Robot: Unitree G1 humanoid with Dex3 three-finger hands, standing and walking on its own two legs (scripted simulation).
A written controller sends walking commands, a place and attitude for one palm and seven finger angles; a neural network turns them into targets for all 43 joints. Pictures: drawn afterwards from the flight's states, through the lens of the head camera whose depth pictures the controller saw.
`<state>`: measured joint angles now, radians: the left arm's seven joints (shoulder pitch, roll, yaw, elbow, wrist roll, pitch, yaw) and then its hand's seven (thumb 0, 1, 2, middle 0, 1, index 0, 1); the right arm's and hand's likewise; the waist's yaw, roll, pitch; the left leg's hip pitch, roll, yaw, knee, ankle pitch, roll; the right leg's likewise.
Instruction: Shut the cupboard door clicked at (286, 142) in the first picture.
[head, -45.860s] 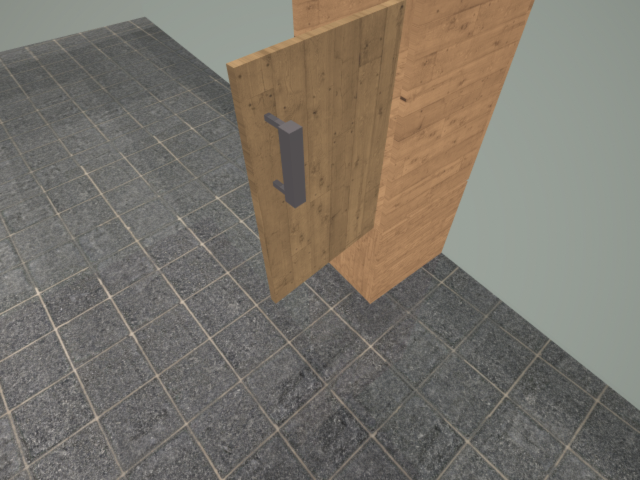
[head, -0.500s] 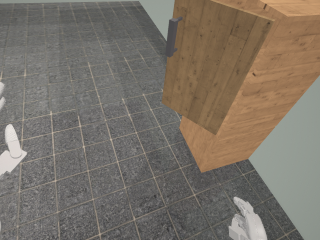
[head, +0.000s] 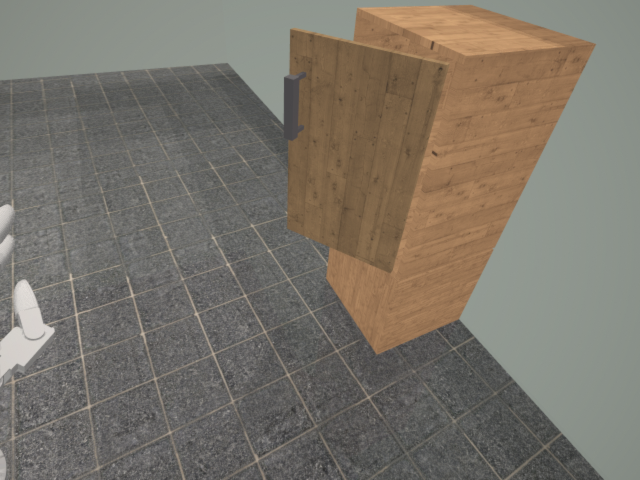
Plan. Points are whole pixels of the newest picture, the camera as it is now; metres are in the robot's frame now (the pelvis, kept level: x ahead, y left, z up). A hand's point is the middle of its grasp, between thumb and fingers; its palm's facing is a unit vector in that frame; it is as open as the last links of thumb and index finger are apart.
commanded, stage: stop stepping back and stand still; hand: left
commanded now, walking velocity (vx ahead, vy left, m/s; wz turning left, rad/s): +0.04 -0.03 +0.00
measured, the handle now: (296, 105) +0.93 +0.10 +0.09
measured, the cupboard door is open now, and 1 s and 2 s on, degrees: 34 34 34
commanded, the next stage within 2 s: let the arm hang, fingers relaxed in 0.16 s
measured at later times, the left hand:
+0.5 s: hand out of the picture +0.13 +0.20 -0.13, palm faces -0.04 -0.97 -0.26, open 7.4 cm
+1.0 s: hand out of the picture +0.01 +0.25 -0.15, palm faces +0.01 -0.95 -0.31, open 7.4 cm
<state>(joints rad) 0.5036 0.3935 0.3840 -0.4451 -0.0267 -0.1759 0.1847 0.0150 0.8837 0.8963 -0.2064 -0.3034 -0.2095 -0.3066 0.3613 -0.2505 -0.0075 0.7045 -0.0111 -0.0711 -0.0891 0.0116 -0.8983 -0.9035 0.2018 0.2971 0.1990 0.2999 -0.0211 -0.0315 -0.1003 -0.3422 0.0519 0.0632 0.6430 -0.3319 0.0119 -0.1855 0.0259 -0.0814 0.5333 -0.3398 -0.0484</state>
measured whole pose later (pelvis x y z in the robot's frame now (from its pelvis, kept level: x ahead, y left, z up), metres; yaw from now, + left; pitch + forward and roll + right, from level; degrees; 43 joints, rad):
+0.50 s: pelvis -0.01 +0.01 +0.00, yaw +1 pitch +0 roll +0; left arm 0.23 0.24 -0.02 0.65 0.01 0.06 -0.01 0.01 0.90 0.90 -0.19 -0.30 -0.20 -0.30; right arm 0.13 -0.29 0.02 0.80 -0.02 0.00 0.01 0.01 -0.90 -0.90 0.20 0.30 0.20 0.30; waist -0.02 0.02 0.01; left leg -0.34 0.01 0.06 0.60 -0.25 0.02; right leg -0.25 -0.01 -0.07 0.63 -0.37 -0.03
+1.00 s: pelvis -0.01 +0.01 +0.01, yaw +0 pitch -2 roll +0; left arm 0.24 0.30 0.02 1.15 0.01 0.00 0.00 0.01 0.91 0.90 -0.20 -0.30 -0.20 -0.30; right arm 0.22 -0.26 -0.01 1.13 -0.01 0.01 -0.02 0.00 -0.90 -0.90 0.20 0.30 0.20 0.30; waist 0.00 0.02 0.03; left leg -0.20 0.02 0.07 0.39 -0.15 0.02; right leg -0.09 0.02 -0.07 0.36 -0.23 -0.03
